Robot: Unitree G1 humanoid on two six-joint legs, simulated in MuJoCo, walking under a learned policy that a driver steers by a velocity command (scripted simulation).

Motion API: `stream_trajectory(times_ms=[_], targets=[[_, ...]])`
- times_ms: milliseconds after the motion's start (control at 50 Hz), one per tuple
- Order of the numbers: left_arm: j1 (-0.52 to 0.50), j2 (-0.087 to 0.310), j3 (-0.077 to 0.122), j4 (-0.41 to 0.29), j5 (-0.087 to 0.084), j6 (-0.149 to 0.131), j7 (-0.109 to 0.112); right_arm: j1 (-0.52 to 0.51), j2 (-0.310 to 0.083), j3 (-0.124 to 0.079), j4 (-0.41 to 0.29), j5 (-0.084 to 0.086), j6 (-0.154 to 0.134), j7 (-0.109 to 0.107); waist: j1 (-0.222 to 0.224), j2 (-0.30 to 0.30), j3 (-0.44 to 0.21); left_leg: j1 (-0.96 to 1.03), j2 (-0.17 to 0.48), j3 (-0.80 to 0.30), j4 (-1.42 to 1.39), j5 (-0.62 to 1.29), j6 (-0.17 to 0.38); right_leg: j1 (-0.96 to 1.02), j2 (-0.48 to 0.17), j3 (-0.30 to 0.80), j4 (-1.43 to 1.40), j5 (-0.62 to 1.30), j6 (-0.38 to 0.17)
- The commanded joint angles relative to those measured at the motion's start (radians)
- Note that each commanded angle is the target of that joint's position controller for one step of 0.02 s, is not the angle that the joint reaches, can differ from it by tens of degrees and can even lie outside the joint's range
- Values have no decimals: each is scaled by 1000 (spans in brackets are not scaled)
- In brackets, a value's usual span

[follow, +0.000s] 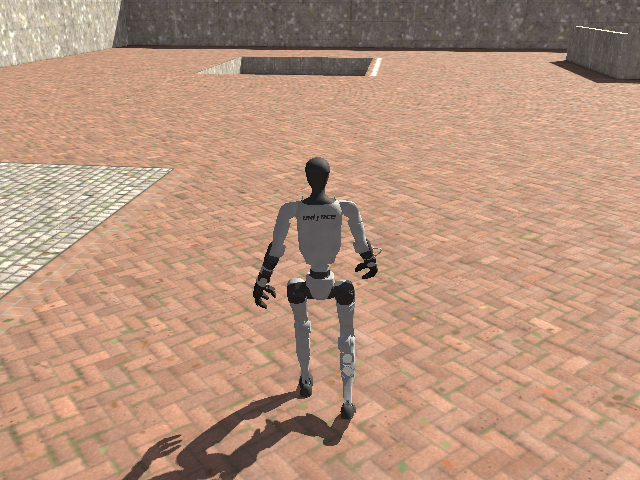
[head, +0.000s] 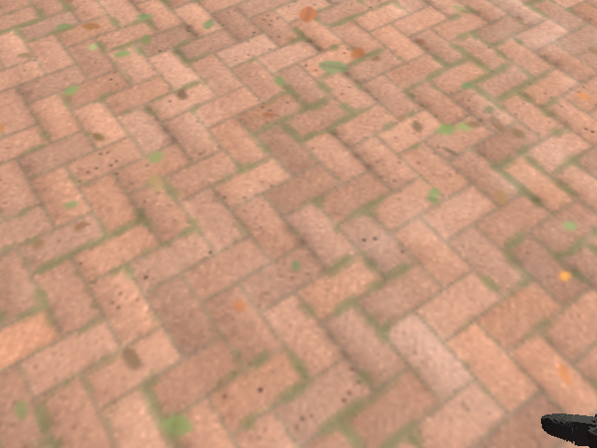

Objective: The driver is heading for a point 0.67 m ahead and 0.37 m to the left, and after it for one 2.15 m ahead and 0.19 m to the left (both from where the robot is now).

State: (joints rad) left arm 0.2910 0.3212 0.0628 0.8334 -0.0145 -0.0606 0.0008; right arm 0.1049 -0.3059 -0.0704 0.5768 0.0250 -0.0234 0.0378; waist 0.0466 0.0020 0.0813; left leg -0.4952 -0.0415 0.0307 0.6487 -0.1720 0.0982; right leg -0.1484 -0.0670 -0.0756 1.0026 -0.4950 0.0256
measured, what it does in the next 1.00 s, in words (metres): walks ahead, turning left: right foot, then left foot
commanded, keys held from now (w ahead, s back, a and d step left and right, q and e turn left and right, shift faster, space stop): w+q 0.50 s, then q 0.24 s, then no key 0.16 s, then w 0.02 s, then no key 0.08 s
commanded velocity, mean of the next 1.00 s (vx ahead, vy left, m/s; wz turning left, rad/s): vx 0.36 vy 0.00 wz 0.54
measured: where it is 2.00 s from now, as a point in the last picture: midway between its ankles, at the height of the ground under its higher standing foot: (283, 388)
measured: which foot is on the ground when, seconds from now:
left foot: down 0.00-0.42, up 0.44-0.86, down 0.88-1.00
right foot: up 0.00-0.40, down 0.42-0.88, up 0.90-1.00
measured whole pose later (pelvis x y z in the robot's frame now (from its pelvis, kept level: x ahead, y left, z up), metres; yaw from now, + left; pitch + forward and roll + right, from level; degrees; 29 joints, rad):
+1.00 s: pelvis +0.44 +0.06 +0.02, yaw +31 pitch +2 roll -1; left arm 0.15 0.32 0.05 0.82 -0.01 -0.01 0.00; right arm 0.11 -0.27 -0.05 0.60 0.00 0.01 0.01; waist 0.02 -0.03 0.07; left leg -0.41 -0.03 -0.01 0.51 -0.13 0.06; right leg -0.42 -0.05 -0.02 1.07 -0.54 0.06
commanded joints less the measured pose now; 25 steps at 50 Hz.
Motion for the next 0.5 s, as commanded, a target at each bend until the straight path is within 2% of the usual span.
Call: stream_trajectory(times_ms=[20, 40, 60, 80, 140, 200, 240, 300, 360, 380, 400, 420, 440, 460, 480, 500], targets=[[-120, 131, 9, -169, -25, -78, -15, 269, -177, -56, -1, -6, -31, -7, -144, 78, -248, 724, 311, -629, -358, -125, 242, -666, 6, 163, 305, 66, -39], [-120, 123, 9, -157, -1, -82, -7, 201, -151, -47, -5, -7, -34, -9, -97, 14, -182, 584, 269, -534, -362, -14, 212, -609, -27, 161, 215, 122, -33], [-104, 133, 16, -149, 16, -75, -5, 153, -125, -37, -17, -16, -37, -12, -60, 30, -155, 484, 238, -469, -379, 91, 200, -538, -48, 167, 153, 160, -25], [-88, 134, 18, -145, 21, -63, -7, 129, -122, -34, -26, -23, -37, -16, -37, 48, -143, 420, 223, -447, -400, 142, 201, -491, -52, 167, 126, 182, -14], [-102, 91, 9, -147, 33, -38, -6, 139, -138, -38, -4, -16, -42, -33, -27, 35, -113, 297, 193, -363, -426, 249, 208, -454, -38, 136, 0, 246, 34], [-224, 52, -8, -179, 31, -35, -9, 177, -157, -43, 23, -11, -35, -50, -69, 51, -74, 238, 138, -299, -424, 184, 163, -430, -2, 128, -230, 452, 56], [-297, 40, -14, -196, 24, -40, -16, 206, -164, -45, 40, -7, -30, -55, -99, 63, -63, 211, 119, -292, -414, 112, 134, -368, 33, 125, -364, 560, 55], [-350, 65, -6, -218, 10, -49, -25, 253, -163, -47, 70, 1, -25, -56, -117, 76, -60, 249, 145, -358, -369, 40, 116, -326, 55, 151, -454, 586, 41], [-322, 100, 11, -217, 7, -59, -31, 258, -152, -46, 83, 2, -16, -60, -92, 110, -67, 332, 176, -446, -276, 34, 96, -287, 58, 171, -499, 470, 6], [-277, 107, 18, -207, 6, -63, -29, 248, -147, -46, 82, 0, -12, -60, -67, 126, -75, 336, 172, -460, -238, 54, 85, -231, 62, 158, -518, 432, -13], [-194, 123, 31, -186, 11, -66, -23, 243, -120, -36, 80, -2, -10, -58, -24, 122, -113, 322, 134, -442, -161, 88, 59, -110, 59, 142, -553, 429, -39], [-67, 163, 46, -173, 28, -71, -16, 246, -62, -15, 69, -11, -12, -54, 33, 60, -230, 242, 78, -381, 65, 37, 23, 116, -58, 241, -536, 399, -96], [56, 252, 69, -149, 45, -61, -11, 364, -2, 5, 45, 10, -19, -55, 14, -211, -388, -86, -64, -227, 411, -278, -60, 478, -294, 648, -600, 189, -253], [75, 199, 61, -136, 16, -53, -22, 381, -71, 0, 46, 18, -23, -58, 14, -293, -382, -261, -16, -218, 593, -423, -78, 502, -367, 902, -693, -74, -287], [26, 125, 41, -150, 10, -48, -18, 293, -146, -22, 51, 18, -19, -58, 36, -179, -244, -311, 32, -223, 658, -336, -86, 386, -327, 778, -721, -124, -245], [-23, 98, 31, -157, 18, -39, -14, 222, -157, -26, 40, 6, -13, -59, 30, -110, -163, -293, 66, -182, 657, -263, -90, 269, -287, 629, -724, -10, -211]])
Keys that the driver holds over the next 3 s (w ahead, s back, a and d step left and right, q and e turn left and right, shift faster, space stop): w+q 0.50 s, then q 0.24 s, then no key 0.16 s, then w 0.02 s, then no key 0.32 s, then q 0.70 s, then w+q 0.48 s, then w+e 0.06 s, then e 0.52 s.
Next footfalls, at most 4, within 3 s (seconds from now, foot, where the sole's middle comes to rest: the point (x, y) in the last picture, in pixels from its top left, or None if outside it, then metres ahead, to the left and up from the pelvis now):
0.42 right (369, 444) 0.44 -0.11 -0.75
0.88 left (229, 404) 0.50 0.19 -0.75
1.20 right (331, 366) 0.60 -0.03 -0.75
1.94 right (307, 345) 0.65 0.03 -0.75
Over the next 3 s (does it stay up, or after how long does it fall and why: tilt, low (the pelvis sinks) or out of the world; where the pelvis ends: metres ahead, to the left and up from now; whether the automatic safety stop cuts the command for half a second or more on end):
stays up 0.56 0.39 0.01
